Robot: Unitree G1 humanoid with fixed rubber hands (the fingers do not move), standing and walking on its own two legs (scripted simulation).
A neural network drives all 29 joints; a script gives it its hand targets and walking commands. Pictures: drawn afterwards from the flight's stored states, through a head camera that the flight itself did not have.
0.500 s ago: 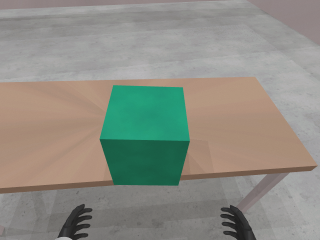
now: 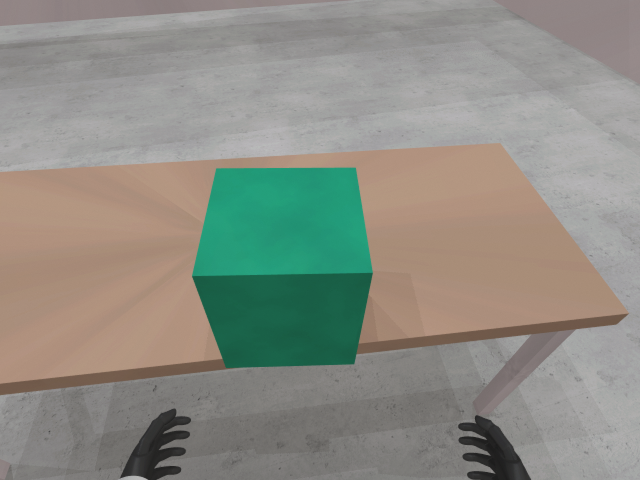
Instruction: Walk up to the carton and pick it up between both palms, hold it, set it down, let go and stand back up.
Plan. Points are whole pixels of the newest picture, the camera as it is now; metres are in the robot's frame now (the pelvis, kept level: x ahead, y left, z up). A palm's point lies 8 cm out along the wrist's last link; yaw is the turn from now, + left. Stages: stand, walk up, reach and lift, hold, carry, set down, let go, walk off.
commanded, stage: stand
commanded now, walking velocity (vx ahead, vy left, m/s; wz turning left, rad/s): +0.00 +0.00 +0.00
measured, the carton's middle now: (288, 271) +0.42 +0.06 -0.02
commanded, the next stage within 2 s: none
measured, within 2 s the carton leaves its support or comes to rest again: neither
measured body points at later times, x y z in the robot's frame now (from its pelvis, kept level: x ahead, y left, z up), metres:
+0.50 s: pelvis +0.00 +0.01 -0.01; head -0.01 +0.00 +0.44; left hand +0.14 +0.23 -0.12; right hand +0.02 -0.25 -0.15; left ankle +0.01 +0.12 -0.74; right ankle +0.00 -0.10 -0.74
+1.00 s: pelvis +0.02 +0.02 -0.01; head +0.01 +0.01 +0.44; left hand +0.12 +0.24 -0.13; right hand -0.01 -0.23 -0.16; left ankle +0.01 +0.12 -0.74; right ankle +0.00 -0.10 -0.74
